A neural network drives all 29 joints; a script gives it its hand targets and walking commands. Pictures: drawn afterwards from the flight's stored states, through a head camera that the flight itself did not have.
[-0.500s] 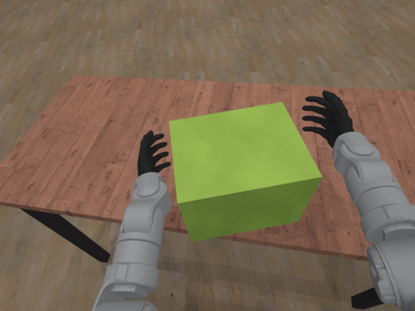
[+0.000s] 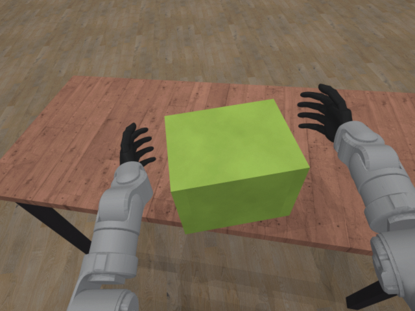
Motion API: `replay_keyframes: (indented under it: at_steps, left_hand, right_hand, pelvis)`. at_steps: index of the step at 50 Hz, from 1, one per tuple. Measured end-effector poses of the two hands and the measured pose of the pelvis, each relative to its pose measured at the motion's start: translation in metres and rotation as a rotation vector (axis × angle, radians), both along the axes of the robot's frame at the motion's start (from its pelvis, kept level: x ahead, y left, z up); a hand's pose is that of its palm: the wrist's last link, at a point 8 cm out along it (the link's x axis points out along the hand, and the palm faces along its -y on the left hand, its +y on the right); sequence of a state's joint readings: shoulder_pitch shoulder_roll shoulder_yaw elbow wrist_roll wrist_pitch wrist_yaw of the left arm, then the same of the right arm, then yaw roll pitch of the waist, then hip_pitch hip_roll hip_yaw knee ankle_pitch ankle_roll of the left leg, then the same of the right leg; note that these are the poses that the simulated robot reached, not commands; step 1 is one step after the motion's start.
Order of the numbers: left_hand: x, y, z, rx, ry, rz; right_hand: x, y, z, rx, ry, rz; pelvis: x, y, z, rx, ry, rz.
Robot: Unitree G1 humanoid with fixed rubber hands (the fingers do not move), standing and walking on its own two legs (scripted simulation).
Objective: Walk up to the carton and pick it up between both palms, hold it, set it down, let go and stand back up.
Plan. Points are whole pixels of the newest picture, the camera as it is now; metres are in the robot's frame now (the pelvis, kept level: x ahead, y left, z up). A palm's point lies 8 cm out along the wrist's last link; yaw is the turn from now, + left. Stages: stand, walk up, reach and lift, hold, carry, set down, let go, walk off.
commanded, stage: set down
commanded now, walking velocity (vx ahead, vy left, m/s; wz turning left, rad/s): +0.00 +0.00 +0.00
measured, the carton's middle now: (228, 167) +0.43 +0.01 +0.02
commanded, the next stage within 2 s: none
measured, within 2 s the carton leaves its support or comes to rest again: neither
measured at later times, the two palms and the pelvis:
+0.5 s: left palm (112, 161) +0.36 +0.21 +0.13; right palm (353, 133) +0.44 -0.21 +0.13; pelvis -0.01 +0.00 +0.00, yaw +0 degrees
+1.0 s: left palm (110, 188) +0.32 +0.21 +0.11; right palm (356, 179) +0.38 -0.22 +0.07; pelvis -0.03 +0.00 +0.00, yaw +0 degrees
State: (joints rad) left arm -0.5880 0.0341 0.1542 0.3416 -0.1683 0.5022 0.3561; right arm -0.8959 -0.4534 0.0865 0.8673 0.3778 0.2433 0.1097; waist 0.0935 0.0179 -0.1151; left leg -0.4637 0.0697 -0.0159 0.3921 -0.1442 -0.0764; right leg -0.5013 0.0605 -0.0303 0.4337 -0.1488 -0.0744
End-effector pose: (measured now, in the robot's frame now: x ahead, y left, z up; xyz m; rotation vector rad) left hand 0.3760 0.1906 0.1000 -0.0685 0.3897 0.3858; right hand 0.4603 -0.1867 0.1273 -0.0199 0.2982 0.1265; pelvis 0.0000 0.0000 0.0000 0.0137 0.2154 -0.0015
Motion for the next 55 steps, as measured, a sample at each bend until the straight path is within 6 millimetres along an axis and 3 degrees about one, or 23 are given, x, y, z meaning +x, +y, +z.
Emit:
replay_keyframes:
  at_steps: [10, 23, 35, 55]
  left_hand:
    - [0.003, -0.009, 0.0, -0.011, 0.008, -0.025]
    - [-0.012, 0.019, 0.034, -0.049, -0.092, 0.026]
    - [-0.032, 0.019, 0.016, -0.05, -0.017, 0.02]
    - [-0.069, 0.023, 0.002, -0.002, -0.016, 0.007]
  right_hand:
    - [-0.002, -0.009, 0.001, -0.002, -0.021, 0.001]
    - [-0.019, -0.019, 0.006, -0.059, -0.023, -0.004]
    - [-0.049, -0.023, -0.017, -0.078, 0.056, 0.04]
    - [-0.093, -0.034, -0.062, -0.101, 0.077, 0.071]
  pelvis:
    - [-0.002, -0.007, -0.002, 0.009, 0.005, -0.001]
    - [-0.011, -0.005, -0.002, 0.007, -0.007, -0.002]
    - [-0.028, -0.004, -0.003, 0.005, -0.031, -0.003]
    - [-0.025, -0.003, -0.002, 0.005, -0.027, -0.003]
